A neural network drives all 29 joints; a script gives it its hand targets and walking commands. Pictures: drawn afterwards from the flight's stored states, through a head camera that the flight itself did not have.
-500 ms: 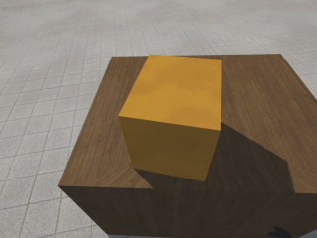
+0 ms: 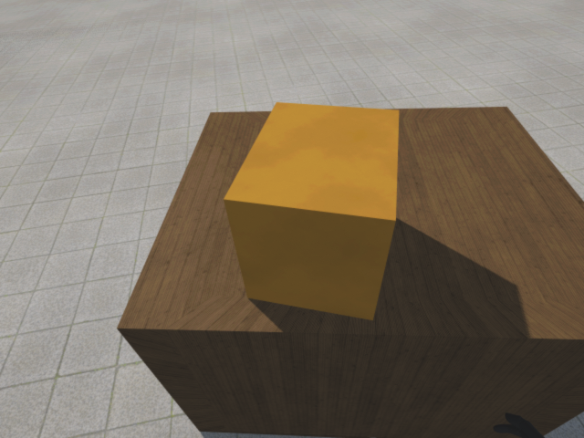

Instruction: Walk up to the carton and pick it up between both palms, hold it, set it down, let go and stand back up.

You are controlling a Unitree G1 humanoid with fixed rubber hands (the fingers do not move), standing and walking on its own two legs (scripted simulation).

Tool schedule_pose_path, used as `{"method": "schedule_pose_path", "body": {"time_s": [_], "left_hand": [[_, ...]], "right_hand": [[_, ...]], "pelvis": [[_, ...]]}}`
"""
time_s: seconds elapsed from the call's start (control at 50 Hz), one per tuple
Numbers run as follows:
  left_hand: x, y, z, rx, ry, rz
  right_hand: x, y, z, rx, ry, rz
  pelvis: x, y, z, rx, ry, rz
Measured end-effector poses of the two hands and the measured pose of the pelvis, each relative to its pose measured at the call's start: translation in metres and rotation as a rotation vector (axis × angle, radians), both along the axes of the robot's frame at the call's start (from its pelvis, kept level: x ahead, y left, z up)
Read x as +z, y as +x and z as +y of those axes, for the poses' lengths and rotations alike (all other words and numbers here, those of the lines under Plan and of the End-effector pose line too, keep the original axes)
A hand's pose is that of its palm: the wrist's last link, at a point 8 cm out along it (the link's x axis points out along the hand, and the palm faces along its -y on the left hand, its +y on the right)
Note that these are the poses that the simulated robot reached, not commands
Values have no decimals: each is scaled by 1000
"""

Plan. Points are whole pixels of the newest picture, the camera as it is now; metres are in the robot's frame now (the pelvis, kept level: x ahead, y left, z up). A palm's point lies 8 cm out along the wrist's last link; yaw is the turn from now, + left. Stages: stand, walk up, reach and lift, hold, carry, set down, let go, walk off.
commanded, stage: walk up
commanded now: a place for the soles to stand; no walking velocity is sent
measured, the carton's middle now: (322, 205) +0.51 -0.05 +0.04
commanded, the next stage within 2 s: reach and lift in 0.90 s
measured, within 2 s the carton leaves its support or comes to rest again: neither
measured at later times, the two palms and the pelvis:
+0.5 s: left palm out of the picture +0.11 +0.32 -0.08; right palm out of the picture +0.13 -0.30 -0.10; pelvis +0.03 +0.00 +0.00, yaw +0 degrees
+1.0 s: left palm out of the picture +0.10 +0.32 -0.08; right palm out of the picture +0.13 -0.30 -0.10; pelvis +0.02 +0.00 +0.00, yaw +0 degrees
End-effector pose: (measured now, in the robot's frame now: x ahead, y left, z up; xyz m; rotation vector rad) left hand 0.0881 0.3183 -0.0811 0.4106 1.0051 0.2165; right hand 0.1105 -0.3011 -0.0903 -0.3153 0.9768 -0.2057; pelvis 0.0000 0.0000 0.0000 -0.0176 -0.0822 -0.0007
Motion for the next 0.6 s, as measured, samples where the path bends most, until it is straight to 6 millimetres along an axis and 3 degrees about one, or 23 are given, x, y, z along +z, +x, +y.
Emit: {"method": "schedule_pose_path", "body": {"time_s": [0.2, 0.44, 0.6], "left_hand": [[1, 0, 0, 1, 7, 27], [3, 17, 1, 0, 16, 62], [1, 18, 1, -2, 17, 77]], "right_hand": [[-2, 0, -3, 2, -3, 27], [-7, 19, -1, 6, 9, 54], [-9, 24, 1, 9, 14, 60]], "pelvis": [[1, 3, 0, 0, 1, 9], [3, 24, -1, -1, 1, 39], [3, 26, -1, -1, 1, 43]]}}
